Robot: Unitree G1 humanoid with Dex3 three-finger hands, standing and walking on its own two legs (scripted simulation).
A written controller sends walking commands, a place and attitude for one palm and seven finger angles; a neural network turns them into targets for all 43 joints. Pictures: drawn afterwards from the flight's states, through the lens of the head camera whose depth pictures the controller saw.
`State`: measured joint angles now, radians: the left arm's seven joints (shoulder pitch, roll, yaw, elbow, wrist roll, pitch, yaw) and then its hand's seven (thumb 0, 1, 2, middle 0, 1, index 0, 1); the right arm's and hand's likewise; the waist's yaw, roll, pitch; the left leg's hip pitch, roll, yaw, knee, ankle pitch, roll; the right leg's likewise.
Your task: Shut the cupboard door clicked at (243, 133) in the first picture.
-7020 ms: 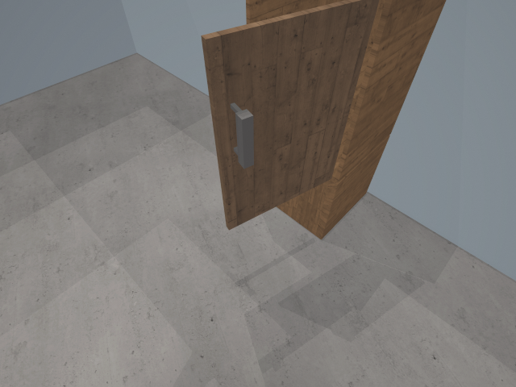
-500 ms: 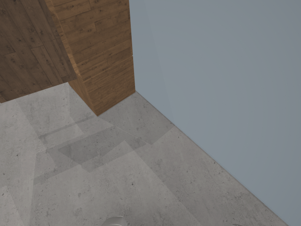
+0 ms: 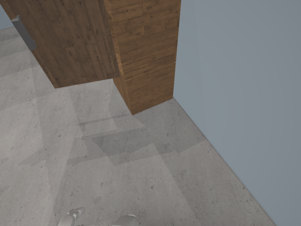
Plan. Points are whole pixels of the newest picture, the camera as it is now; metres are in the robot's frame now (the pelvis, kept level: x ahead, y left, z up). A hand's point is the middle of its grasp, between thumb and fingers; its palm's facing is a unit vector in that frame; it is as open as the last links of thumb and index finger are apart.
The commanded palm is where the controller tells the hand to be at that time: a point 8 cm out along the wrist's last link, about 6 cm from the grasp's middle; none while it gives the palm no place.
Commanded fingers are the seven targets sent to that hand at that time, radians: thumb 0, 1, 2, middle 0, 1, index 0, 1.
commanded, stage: turn to face it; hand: left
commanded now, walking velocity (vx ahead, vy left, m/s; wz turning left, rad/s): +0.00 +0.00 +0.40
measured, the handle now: (25, 32) +0.88 +0.61 +0.04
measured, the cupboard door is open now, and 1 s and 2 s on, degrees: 76 76 76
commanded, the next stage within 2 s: take the last steps up to it in 0.22 s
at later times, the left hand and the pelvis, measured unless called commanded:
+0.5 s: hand out of the picture +0.01 +0.24 -0.17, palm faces +0.24 -0.95 -0.21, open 7.4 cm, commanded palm none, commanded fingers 0.00 0.90 0.90 -0.20 -0.30 -0.20 -0.30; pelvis +0.01 +0.03 +0.01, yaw +11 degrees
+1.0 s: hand out of the picture +0.01 +0.21 -0.16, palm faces +0.41 -0.90 -0.16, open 7.4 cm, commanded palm none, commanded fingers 0.00 0.90 0.90 -0.20 -0.30 -0.20 -0.30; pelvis +0.12 +0.08 +0.01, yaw +20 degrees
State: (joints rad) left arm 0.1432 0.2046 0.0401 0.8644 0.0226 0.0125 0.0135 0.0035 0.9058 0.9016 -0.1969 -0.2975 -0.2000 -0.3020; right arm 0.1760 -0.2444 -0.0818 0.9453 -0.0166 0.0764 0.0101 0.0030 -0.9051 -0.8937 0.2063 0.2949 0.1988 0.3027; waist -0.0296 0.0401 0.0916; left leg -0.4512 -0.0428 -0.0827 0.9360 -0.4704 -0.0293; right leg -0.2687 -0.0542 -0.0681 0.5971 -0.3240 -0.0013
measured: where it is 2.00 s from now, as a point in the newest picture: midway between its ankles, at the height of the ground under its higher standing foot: (120, 183)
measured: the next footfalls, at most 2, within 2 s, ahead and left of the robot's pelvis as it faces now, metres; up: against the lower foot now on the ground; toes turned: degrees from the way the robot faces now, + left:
left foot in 0.30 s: +0.02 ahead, +0.13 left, +0.00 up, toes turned +12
right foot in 0.66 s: +0.10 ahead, -0.08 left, +0.00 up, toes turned +8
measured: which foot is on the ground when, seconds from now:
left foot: up 0.00-0.28, down 0.30-0.66, up 0.68-1.00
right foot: down 0.00-0.30, up 0.32-0.64, down 0.66-1.00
